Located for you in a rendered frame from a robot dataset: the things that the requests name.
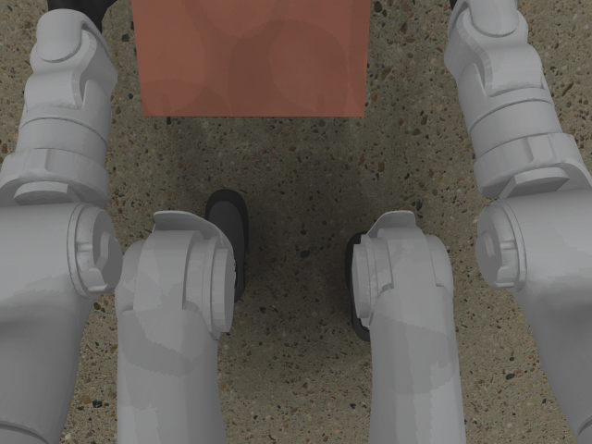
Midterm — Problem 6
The left robot upper arm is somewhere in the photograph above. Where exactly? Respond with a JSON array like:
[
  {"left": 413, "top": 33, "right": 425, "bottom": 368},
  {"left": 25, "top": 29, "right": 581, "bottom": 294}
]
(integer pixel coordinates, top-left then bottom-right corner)
[{"left": 0, "top": 202, "right": 123, "bottom": 444}]

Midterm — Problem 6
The carton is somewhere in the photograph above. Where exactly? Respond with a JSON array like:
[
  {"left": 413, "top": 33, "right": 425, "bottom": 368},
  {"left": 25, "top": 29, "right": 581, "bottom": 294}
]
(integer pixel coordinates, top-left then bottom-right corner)
[{"left": 131, "top": 0, "right": 371, "bottom": 117}]

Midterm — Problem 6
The left robot forearm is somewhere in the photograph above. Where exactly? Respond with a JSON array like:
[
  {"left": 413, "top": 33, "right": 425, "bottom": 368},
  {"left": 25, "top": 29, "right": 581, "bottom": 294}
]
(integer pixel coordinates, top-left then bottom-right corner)
[{"left": 0, "top": 8, "right": 117, "bottom": 210}]

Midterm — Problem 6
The right robot forearm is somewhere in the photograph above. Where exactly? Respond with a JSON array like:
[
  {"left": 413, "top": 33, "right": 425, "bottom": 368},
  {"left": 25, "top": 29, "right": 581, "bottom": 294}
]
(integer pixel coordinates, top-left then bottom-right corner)
[{"left": 444, "top": 0, "right": 592, "bottom": 199}]

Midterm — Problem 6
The left robot hand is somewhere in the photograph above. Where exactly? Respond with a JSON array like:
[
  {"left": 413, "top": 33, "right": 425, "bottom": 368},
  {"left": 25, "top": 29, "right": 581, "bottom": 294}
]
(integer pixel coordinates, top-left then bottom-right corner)
[{"left": 47, "top": 0, "right": 117, "bottom": 34}]

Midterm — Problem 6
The right robot upper arm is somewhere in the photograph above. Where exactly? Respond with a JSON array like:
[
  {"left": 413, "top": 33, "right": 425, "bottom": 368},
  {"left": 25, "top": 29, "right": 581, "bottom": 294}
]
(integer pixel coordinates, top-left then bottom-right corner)
[{"left": 475, "top": 188, "right": 592, "bottom": 444}]

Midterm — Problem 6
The right robot shin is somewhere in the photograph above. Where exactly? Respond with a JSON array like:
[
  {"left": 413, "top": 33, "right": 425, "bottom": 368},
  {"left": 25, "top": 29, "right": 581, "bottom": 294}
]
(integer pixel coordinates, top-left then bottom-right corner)
[{"left": 360, "top": 210, "right": 453, "bottom": 329}]

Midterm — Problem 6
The right robot thigh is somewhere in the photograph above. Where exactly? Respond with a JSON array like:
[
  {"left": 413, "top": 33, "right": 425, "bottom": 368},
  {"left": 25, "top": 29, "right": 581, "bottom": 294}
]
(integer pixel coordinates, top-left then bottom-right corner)
[{"left": 351, "top": 227, "right": 466, "bottom": 444}]

